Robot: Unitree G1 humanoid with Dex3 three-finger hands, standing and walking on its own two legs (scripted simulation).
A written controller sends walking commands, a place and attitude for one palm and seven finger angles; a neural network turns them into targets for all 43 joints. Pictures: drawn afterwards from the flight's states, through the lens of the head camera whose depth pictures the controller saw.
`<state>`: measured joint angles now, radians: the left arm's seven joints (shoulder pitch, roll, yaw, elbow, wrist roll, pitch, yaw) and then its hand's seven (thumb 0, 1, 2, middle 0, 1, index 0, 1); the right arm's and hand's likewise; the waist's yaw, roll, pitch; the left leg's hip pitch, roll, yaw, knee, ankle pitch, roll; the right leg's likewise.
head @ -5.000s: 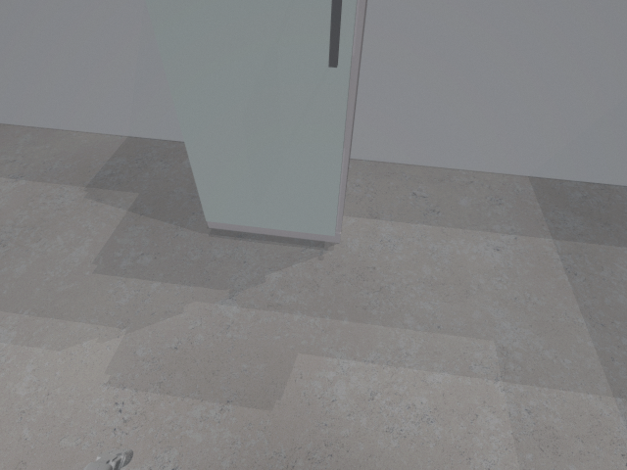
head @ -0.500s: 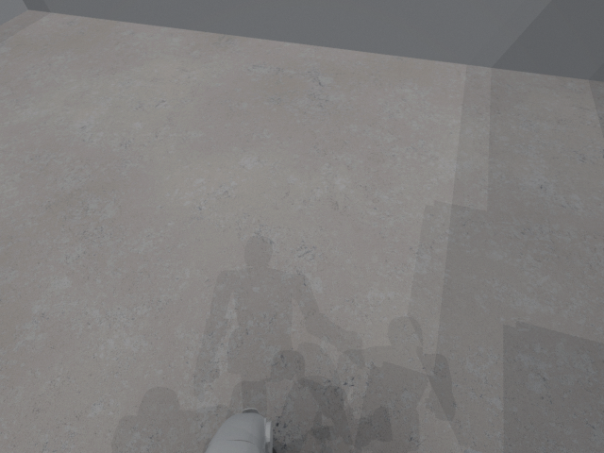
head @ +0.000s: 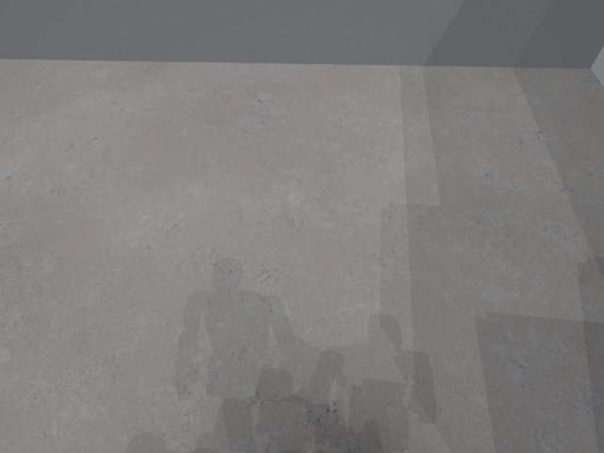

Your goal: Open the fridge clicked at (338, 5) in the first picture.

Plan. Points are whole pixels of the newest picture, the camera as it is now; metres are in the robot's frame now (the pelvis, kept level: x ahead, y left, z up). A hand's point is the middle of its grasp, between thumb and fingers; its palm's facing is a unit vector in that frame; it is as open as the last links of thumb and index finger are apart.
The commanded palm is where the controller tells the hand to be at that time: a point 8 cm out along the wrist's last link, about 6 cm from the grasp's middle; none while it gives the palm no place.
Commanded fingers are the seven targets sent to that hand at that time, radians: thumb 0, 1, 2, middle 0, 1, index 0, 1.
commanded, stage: turn to face it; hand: right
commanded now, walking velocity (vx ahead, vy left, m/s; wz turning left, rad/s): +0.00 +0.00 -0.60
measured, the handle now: out of the picture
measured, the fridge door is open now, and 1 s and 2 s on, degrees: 0 0 0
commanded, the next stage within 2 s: none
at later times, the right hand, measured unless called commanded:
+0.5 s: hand out of the picture +0.07 -0.19 -0.13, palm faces +0.30 +0.92 -0.26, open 7.4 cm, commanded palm none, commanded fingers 0.00 -0.90 -0.90 0.20 0.30 0.20 0.30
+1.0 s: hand out of the picture -0.14 -0.17 -0.17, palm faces +0.62 +0.74 -0.26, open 7.4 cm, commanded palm none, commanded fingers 0.00 -0.90 -0.90 0.20 0.30 0.20 0.30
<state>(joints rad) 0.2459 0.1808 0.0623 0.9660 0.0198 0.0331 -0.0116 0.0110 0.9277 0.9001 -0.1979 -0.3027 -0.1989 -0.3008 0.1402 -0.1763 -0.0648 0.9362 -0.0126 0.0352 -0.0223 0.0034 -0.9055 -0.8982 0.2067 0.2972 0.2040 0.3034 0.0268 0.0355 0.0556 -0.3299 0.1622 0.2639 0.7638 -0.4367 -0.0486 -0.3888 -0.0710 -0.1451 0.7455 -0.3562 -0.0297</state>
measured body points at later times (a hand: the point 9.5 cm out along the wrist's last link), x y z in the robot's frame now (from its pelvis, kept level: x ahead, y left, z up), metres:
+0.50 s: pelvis +0.00 +0.04 +0.02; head +0.03 +0.04 +0.47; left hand +0.14 +0.27 -0.12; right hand +0.05 -0.24 -0.11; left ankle +0.04 +0.17 -0.71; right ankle +0.02 -0.08 -0.71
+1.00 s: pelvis -0.03 +0.03 +0.01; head -0.02 -0.02 +0.46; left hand +0.22 +0.18 -0.11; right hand -0.17 -0.21 -0.15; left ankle +0.03 +0.17 -0.67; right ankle -0.09 -0.05 -0.71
